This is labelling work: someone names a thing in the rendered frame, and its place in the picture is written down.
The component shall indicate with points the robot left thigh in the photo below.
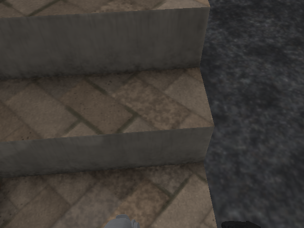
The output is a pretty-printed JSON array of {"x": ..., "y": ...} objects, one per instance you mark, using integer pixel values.
[{"x": 122, "y": 223}]

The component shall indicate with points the left robot shin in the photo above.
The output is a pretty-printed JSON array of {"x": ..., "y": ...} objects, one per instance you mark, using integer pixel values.
[{"x": 122, "y": 216}]

